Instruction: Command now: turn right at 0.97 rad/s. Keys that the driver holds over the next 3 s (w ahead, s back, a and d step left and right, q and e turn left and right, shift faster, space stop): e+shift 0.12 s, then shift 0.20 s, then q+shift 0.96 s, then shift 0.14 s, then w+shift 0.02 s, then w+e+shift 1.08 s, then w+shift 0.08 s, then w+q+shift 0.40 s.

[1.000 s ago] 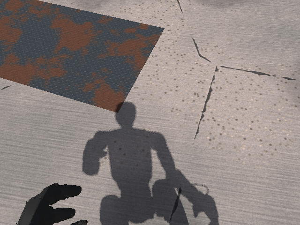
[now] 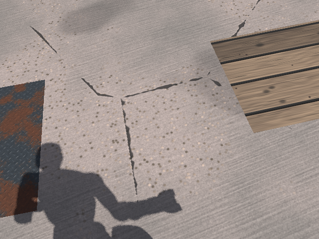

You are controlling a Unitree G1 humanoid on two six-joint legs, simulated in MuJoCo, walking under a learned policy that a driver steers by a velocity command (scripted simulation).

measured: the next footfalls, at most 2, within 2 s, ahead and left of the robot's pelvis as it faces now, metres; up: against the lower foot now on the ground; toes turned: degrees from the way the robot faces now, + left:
left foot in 0.30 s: +0.12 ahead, +0.12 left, +0.00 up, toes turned -20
right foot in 0.60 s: +0.02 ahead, -0.10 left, +0.00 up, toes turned +0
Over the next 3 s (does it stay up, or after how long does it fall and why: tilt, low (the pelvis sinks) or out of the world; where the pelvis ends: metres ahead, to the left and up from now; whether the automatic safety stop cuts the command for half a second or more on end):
stays up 1.10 0.13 0.00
